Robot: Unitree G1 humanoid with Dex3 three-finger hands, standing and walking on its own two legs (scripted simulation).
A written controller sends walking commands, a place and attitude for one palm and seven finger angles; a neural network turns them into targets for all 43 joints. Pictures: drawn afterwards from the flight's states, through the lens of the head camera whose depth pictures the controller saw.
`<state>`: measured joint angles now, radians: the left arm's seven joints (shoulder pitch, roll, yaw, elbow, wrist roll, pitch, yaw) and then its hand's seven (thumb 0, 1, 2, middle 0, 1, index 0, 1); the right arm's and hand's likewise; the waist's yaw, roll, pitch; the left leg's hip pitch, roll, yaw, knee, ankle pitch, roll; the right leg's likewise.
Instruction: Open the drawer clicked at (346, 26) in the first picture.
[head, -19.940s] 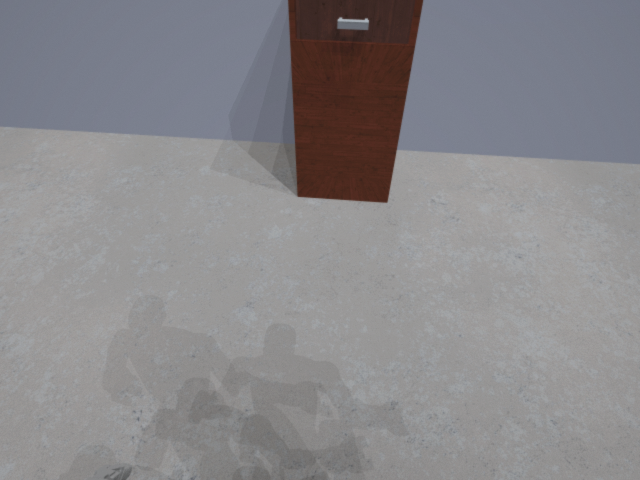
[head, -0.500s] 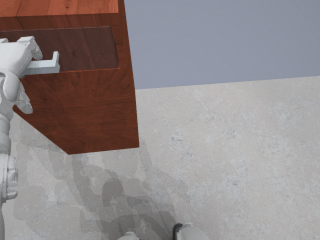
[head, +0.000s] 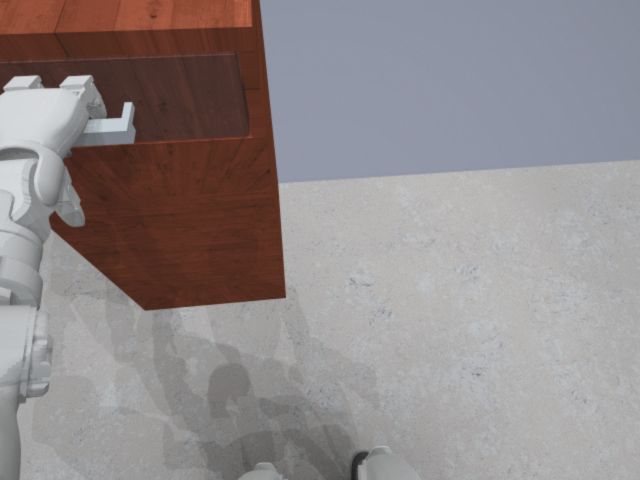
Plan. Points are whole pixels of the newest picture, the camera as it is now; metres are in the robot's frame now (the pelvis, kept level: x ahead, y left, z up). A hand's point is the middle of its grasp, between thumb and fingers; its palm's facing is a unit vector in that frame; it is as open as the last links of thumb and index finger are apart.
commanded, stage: lower the fingers behind the handle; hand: left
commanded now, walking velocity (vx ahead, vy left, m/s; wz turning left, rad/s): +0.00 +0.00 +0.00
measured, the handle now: (93, 121) +0.56 +0.29 +0.07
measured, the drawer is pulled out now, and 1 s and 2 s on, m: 0.00 0.00 0.00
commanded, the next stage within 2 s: lift the fingers back up to retry in 0.52 s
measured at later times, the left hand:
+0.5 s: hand (67, 155) +0.49 +0.30 +0.08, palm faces -0.08 +0.02 -1.00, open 13.8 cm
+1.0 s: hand (59, 146) +0.50 +0.31 +0.09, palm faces -0.08 -0.01 -1.00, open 13.8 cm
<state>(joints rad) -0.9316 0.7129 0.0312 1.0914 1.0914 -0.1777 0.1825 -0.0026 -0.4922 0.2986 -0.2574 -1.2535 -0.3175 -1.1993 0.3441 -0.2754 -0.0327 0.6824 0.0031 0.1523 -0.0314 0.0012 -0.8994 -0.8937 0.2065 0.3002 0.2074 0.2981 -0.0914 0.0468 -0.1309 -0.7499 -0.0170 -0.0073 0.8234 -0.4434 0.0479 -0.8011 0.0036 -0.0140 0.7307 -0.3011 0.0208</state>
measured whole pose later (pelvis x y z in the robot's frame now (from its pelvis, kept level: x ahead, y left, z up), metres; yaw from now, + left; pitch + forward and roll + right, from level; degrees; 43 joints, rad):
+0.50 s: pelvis -0.02 -0.01 -0.01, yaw -1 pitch +23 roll -2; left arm -0.95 0.82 0.08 1.09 1.06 -0.22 0.11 0.00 -0.49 0.30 -0.20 -1.27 -0.32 -1.20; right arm 0.38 -0.29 -0.01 0.66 0.02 0.15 -0.06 0.00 -0.90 -0.89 0.21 0.30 0.21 0.30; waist -0.12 0.04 -0.11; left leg -0.84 0.00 0.01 0.88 -0.44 0.04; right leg -0.90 0.02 0.00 0.79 -0.29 0.01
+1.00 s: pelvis +0.00 +0.00 +0.00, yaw -1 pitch +21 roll -3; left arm -0.90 0.77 0.11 1.04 1.06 -0.22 0.09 0.00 -0.49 0.30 -0.29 -1.21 -0.32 -1.20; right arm 0.36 -0.28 -0.02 0.68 0.01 0.14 -0.06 0.00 -0.90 -0.89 0.21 0.30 0.21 0.30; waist -0.11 0.05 -0.12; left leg -0.74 -0.01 0.00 0.81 -0.44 0.05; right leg -0.79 0.01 -0.01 0.71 -0.29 0.02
